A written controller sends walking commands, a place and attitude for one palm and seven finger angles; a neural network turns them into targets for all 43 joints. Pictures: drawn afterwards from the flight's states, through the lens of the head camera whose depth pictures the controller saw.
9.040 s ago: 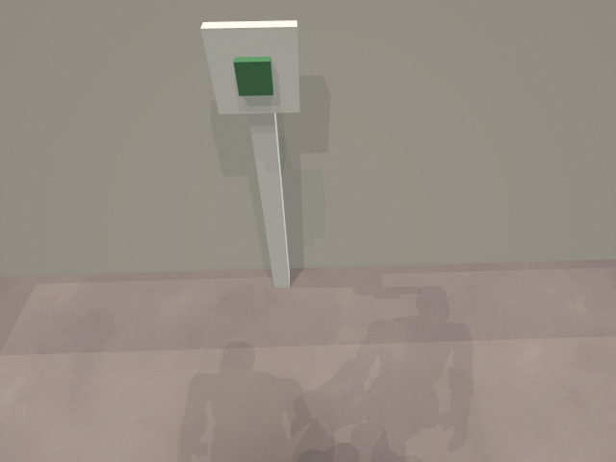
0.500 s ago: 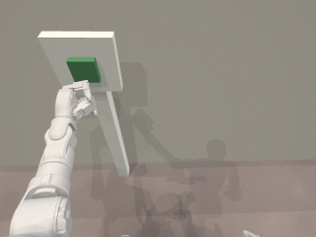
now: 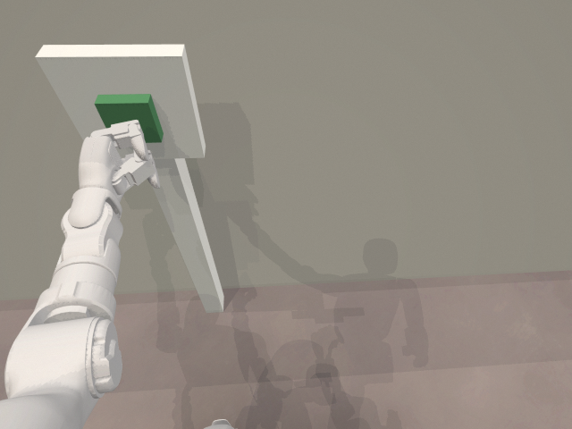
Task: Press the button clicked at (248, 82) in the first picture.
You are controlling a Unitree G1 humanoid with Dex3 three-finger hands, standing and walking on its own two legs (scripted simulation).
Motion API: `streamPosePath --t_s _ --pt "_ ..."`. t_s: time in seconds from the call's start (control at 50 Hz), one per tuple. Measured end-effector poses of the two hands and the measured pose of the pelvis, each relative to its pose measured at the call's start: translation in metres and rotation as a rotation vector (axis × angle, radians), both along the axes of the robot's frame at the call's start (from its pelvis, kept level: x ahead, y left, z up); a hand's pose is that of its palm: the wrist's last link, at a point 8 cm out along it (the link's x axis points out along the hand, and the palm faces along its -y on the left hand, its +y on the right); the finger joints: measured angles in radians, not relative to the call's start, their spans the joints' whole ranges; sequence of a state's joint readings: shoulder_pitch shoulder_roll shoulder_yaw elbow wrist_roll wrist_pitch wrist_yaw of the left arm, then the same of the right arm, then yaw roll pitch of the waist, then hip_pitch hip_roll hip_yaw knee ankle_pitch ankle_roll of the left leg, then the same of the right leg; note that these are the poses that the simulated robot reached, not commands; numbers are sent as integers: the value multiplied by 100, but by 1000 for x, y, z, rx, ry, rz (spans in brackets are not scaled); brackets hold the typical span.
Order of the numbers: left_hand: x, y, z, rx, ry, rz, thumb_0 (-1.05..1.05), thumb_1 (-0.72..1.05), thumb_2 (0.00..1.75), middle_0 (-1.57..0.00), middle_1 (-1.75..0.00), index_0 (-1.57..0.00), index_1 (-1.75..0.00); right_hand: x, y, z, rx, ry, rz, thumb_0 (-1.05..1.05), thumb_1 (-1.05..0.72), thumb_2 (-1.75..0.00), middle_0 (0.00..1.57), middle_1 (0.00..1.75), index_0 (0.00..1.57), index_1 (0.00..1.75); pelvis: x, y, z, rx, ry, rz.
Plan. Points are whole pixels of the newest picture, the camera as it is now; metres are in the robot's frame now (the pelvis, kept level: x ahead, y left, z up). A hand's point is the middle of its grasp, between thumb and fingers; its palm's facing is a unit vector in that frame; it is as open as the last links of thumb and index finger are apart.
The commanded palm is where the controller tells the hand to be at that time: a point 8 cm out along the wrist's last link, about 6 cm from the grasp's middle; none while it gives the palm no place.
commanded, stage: press the button with the knuckle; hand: left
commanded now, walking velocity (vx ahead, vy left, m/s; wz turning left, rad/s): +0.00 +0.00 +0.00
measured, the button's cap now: (131, 118) +0.53 +0.21 +0.14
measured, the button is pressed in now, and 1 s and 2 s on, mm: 0 13 0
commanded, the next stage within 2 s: hold the button down briefly in 0.50 s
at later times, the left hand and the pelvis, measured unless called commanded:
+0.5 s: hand (150, 151) +0.48 +0.19 +0.11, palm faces +0.05 -1.00 -0.01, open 2.8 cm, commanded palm +0.48 +0.24 +0.11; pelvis -0.01 +0.01 -0.01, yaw +1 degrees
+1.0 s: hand (148, 151) +0.49 +0.19 +0.11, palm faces +0.04 -1.00 -0.01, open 2.8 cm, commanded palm +0.48 +0.23 +0.11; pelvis -0.04 +0.01 -0.02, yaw +1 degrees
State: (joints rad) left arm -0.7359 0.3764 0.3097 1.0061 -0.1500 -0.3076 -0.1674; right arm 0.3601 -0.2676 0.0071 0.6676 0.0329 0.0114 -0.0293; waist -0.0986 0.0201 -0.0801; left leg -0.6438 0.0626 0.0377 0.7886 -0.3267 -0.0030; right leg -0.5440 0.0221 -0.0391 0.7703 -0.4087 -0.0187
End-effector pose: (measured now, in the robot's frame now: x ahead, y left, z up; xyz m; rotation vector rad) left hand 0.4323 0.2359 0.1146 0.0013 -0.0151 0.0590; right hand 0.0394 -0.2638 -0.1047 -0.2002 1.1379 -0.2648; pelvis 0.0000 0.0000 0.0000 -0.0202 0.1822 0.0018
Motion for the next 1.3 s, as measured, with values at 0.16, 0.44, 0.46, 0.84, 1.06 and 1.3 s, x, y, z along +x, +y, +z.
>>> streamPosePath --t_s 0.16,0.44,0.46,0.84,1.06,1.3 --pt "17 0 0 -1 13 -6 1 89 91 -130 -150 -130 -150 -10 2 -2 -4 37 -9 1 -91 -90 20 30 20 30 0 2 -3 -4 24 0" --pt "27 4 -2 7 24 -7 -3 82 94 -130 -150 -131 -150 -33 7 -7 -7 108 -6 1 -91 -90 20 30 20 30 -6 5 -8 -16 52 13" --pt "28 5 -2 8 25 -8 -3 81 95 -130 -150 -132 -150 -34 7 -7 -9 111 -5 1 -91 -90 20 30 20 30 -7 5 -8 -17 54 15" --pt "31 8 -2 13 37 -22 -4 76 98 -130 -150 -138 -150 -73 4 -5 -62 126 2 1 -91 -90 20 30 20 30 -32 8 -18 -35 86 25" --pt "28 7 -2 11 30 -10 -4 76 97 -130 -150 -136 -150 -86 13 -7 -50 130 1 1 -91 -90 20 30 20 30 -37 14 -20 -36 87 20" --pt "12 0 -5 9 1 3 -4 84 96 -130 -150 -131 -150 -63 21 -10 0 89 7 1 -91 -90 20 30 20 30 -26 16 -14 -24 56 6"
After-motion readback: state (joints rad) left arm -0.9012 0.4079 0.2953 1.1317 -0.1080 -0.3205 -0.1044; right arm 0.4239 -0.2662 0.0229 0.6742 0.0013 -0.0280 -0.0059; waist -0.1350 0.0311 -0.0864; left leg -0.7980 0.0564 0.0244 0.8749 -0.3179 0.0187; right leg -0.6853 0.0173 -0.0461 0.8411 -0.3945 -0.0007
